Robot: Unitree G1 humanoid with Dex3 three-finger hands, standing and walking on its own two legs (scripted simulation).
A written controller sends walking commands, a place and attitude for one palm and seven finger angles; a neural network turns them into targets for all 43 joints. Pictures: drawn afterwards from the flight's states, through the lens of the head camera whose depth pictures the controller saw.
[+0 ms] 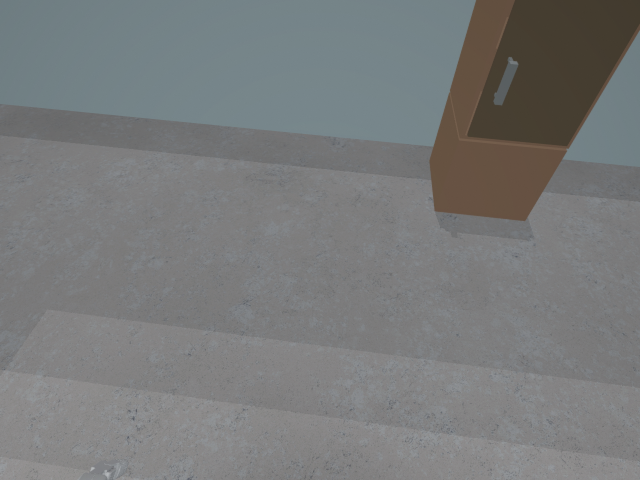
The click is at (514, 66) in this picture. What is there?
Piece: cupboard door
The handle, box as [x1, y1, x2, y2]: [493, 57, 518, 104]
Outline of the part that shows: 511,57 508,57 508,64 497,92 494,94 495,97 493,101 495,104 502,103 518,64 516,61 513,61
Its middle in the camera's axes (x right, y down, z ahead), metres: +0.61 -0.53 +1.29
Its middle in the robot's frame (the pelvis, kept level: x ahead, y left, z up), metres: +1.34 -0.56 -0.11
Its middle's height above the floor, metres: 0.66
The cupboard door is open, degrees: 0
